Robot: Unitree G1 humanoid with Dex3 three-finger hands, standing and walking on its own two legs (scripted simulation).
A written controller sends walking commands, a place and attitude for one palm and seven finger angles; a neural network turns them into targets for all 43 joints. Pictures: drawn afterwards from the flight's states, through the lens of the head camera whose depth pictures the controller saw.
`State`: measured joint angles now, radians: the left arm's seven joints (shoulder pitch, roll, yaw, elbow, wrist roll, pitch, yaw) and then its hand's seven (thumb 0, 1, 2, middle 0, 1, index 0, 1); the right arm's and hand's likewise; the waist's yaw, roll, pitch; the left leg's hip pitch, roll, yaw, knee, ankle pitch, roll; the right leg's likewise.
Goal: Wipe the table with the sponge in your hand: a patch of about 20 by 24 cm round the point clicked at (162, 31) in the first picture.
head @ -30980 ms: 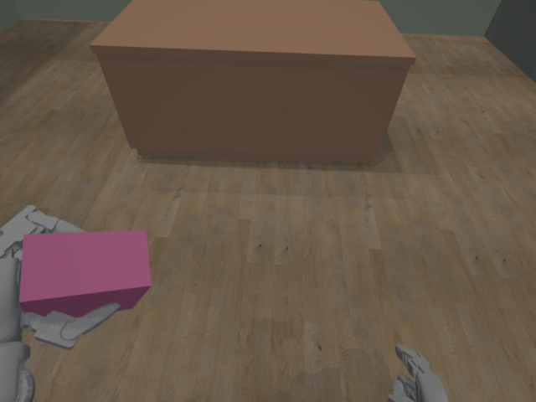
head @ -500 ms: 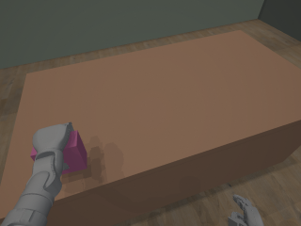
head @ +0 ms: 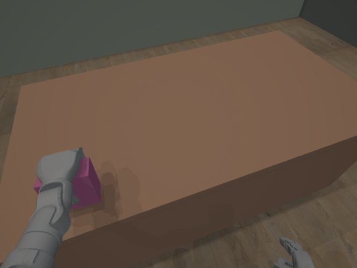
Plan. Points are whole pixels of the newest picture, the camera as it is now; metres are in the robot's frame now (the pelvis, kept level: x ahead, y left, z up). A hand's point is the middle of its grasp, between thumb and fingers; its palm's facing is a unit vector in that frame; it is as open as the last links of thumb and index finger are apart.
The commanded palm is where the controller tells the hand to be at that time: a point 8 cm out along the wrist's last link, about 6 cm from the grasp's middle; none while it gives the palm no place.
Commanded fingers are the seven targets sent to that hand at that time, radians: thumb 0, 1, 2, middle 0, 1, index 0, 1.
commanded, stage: lower the sponge onto the table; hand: left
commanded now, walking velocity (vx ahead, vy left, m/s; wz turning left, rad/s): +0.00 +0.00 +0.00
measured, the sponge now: (73, 189) +0.29 +0.31 -0.03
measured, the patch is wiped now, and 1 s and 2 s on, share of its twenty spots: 0.00 0.05 0.30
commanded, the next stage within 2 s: wipe forward along the first lane in 1.02 s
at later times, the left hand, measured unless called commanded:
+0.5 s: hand (69, 182) +0.30 +0.32 -0.01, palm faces -0.13 -0.04 -0.99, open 10.4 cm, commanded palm +0.28 +0.31 +0.05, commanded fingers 0.00 0.10 1.30 -1.20 -1.60 -1.20 -1.60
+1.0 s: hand (75, 183) +0.30 +0.31 -0.03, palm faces -0.13 -0.03 -0.99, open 10.4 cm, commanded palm +0.29 +0.30 +0.02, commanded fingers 0.00 0.10 1.30 -1.20 -1.60 -1.20 -1.60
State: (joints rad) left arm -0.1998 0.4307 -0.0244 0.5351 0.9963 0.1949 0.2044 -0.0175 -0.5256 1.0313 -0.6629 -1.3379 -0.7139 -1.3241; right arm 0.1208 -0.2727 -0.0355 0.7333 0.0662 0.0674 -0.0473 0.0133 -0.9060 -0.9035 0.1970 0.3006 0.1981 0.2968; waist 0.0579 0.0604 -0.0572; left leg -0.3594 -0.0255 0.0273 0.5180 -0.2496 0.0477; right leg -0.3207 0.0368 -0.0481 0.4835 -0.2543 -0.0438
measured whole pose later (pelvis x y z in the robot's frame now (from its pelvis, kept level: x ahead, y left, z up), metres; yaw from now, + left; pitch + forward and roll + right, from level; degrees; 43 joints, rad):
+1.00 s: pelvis -0.01 +0.01 -0.01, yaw +0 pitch +8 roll -1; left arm -0.29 0.39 -0.03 0.73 1.02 0.21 0.32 -0.01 -0.53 1.03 -0.66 -1.34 -0.72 -1.32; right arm 0.14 -0.26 -0.04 0.74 0.07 0.09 -0.03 0.01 -0.91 -0.90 0.20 0.30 0.20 0.30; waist 0.03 0.05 -0.09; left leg -0.49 -0.03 0.02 0.63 -0.29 0.05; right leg -0.44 0.03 -0.06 0.58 -0.29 -0.04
